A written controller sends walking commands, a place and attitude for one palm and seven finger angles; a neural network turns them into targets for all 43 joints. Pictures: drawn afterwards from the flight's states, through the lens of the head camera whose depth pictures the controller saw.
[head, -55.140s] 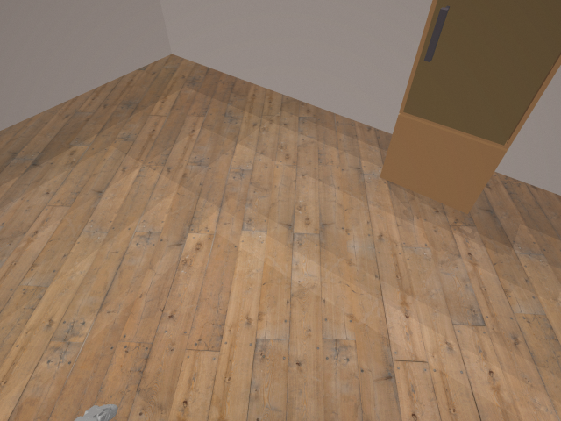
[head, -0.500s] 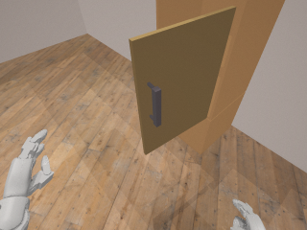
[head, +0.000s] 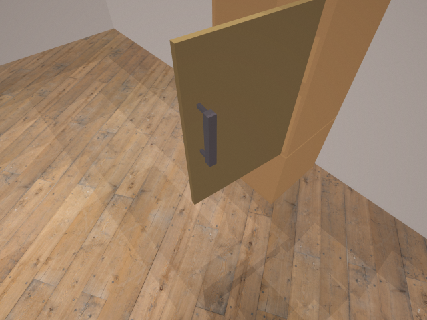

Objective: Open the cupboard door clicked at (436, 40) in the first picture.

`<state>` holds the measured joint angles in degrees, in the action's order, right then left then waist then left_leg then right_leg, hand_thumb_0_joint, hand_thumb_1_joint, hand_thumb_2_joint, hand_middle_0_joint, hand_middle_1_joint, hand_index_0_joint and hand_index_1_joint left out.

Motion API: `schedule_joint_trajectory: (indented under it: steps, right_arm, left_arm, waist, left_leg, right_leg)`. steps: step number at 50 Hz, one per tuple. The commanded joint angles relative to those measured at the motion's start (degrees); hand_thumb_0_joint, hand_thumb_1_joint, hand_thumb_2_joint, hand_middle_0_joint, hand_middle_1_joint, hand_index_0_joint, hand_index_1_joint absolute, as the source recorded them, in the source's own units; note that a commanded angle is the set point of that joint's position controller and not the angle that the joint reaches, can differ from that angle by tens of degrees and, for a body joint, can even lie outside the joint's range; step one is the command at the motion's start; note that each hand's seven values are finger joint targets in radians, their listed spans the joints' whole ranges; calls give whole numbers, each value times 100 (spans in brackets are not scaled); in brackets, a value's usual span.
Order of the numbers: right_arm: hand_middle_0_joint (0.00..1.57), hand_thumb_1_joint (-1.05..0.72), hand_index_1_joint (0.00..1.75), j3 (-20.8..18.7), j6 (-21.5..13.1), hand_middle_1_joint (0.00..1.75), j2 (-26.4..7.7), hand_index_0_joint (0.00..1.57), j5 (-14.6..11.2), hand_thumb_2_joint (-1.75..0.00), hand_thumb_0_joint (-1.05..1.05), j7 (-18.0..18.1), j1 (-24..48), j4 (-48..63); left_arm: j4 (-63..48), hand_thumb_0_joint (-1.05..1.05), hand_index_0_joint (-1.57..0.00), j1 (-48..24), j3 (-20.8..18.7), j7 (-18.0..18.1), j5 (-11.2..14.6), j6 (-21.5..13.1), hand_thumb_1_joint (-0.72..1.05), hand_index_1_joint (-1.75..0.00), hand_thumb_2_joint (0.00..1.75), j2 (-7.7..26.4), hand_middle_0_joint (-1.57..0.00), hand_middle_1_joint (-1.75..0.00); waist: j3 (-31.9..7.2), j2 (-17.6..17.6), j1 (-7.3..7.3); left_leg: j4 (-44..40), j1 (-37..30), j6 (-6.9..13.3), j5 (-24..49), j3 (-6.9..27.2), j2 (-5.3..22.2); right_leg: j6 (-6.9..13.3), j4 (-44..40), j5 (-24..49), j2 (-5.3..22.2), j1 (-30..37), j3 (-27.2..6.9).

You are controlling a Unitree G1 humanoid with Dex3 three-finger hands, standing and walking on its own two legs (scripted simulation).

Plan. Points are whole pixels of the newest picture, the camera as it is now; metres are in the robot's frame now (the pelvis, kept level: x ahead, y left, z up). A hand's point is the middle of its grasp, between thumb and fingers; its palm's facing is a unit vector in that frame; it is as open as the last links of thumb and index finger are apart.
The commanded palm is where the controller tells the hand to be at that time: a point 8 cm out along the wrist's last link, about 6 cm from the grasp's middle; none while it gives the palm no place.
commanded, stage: let the arm hang, fingers relaxed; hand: left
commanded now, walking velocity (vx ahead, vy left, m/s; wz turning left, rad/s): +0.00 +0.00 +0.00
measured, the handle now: (206, 136) +0.54 +0.06 +0.00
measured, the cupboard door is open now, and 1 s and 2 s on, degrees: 83 83 83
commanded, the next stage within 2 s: look to check the result in 0.52 s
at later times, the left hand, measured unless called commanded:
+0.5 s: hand out of the picture +0.06 +0.18 -0.17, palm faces +0.01 -0.98 -0.21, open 7.3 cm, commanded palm none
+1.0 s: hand out of the picture +0.06 +0.18 -0.17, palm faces +0.02 -0.97 -0.22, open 7.3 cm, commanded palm none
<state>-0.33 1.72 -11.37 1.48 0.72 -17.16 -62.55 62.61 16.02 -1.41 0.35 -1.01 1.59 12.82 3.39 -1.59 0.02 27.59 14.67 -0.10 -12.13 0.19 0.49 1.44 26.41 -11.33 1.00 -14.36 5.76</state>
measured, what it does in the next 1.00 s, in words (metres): stands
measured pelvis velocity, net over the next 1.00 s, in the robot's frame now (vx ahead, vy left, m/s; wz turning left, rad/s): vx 0.04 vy -0.01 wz -0.01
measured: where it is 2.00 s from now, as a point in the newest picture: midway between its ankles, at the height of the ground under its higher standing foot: outside the picture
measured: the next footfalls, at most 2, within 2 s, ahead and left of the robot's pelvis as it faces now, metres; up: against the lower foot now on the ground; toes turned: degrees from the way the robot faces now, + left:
none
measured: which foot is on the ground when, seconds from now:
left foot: down 0.00-1.00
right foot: down 0.00-1.00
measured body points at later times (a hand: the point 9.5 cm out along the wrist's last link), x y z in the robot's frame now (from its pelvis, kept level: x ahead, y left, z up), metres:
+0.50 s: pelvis +0.02 +0.00 +0.01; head +0.03 -0.01 +0.46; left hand +0.06 +0.23 -0.15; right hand +0.04 -0.23 -0.16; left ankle +0.03 +0.12 -0.74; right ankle +0.03 -0.11 -0.74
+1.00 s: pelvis +0.04 -0.01 +0.01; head +0.06 -0.01 +0.46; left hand +0.06 +0.23 -0.15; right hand +0.06 -0.24 -0.16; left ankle +0.03 +0.12 -0.74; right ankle +0.03 -0.11 -0.74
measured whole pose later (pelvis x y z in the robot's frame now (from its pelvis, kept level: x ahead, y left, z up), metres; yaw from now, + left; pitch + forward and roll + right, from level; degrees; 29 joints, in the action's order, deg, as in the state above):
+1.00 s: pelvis +0.04 -0.01 +0.01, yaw -1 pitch -1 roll +0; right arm 0.3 0.1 -10.8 1.2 1.6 -12.0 -65.7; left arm 65.6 12.7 -0.9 1.0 -0.7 -0.4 10.3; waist 2.9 -1.0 0.3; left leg 21.0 7.6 -0.7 -12.4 -0.4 0.8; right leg 1.4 21.6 -12.3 0.5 -8.4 5.1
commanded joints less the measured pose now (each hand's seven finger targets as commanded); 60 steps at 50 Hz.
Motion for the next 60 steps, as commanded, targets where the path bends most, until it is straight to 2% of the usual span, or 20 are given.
schedule_joint_trajectory:
  steps: [1,6,9,13,21,35,44,49,52,58,60]
  right_arm:
    - [20,-90,30,-125,-148,30,-668,20,3,-90,0,54,-179,136]
    - [20,-90,30,-102,-186,30,-621,20,1,-90,0,63,-98,17]
    - [20,-90,30,-80,-191,30,-539,20,2,-90,0,66,-65,-30]
    - [20,-90,30,-54,-220,30,-500,20,-11,-90,0,76,50,-58]
    - [20,-90,30,-30,-233,30,-461,20,0,-90,0,91,150,-120]
    - [20,-90,30,-48,-241,30,-545,20,-18,-90,0,124,180,-144]
    - [20,-90,30,-42,-224,30,-566,20,-18,-90,0,124,217,-170]
    - [20,-90,30,-37,-228,30,-606,20,-16,-90,0,122,279,-166]
    - [20,-90,30,-48,-246,30,-664,20,-19,-90,0,124,303,-161]
    - [20,-90,30,-66,-255,30,-744,20,-23,-90,0,132,358,-122]
    - [20,-90,30,-63,-265,30,-741,20,-16,-90,0,128,385,-129]
  left_arm:
    - [-185,0,-20,-228,-126,75,42,-199,90,-30,90,729,-20,-30]
    - [-39,0,-20,-179,-114,97,44,-208,90,-30,90,663,-20,-30]
    - [17,0,-20,-164,-96,109,42,-214,90,-30,90,586,-20,-30]
    - [45,0,-20,-134,-85,124,38,-235,90,-30,90,523,-20,-30]
    - [75,0,-20,-175,-68,125,43,-248,90,-30,90,440,-20,-30]
    - [128,0,-20,-124,-70,130,53,-298,90,-30,90,473,-20,-30]
    - [151,0,-20,-104,-67,131,53,-298,90,-30,90,522,-20,-30]
    - [133,0,-20,-143,-63,126,57,-301,90,-30,90,555,-20,-30]
    - [121,0,-20,-174,-76,121,59,-318,90,-30,90,608,-20,-30]
    - [82,0,-20,-238,-99,122,52,-333,90,-30,90,661,-20,-30]
    - [81,0,-20,-261,-98,118,57,-330,90,-30,90,665,-20,-30]
  waist:
    - [8,321,-59]
    - [-23,253,-17]
    - [11,373,-7]
    - [-80,209,22]
    - [-29,3,5]
    - [-235,210,-24]
    - [-95,236,-19]
    - [-44,145,-12]
    - [-173,121,-11]
    - [-173,227,1]
    - [-202,101,3]
  left_leg:
    - [-655,125,195,-333,417,380]
    - [-835,101,195,-126,453,443]
    - [-863,54,185,11,415,445]
    - [-885,-92,172,400,413,479]
    - [-978,-188,117,493,355,471]
    - [-904,-519,129,876,304,505]
    - [-928,-521,119,786,274,498]
    - [-949,-522,116,783,283,495]
    - [-950,-571,114,902,291,504]
    - [-967,-601,119,974,306,520]
    - [-972,-615,116,1059,302,521]
  right_leg:
    - [199,-893,-1101,617,-42,-790]
    - [140,-771,-695,569,182,-712]
    - [108,-771,-562,570,208,-685]
    - [78,-708,-114,572,352,-636]
    - [52,-768,90,571,434,-679]
    - [75,-820,613,594,619,-642]
    - [73,-908,532,597,597,-641]
    - [80,-940,533,597,598,-663]
    - [85,-908,734,605,701,-672]
    - [93,-912,847,595,748,-653]
    - [92,-890,951,615,794,-648]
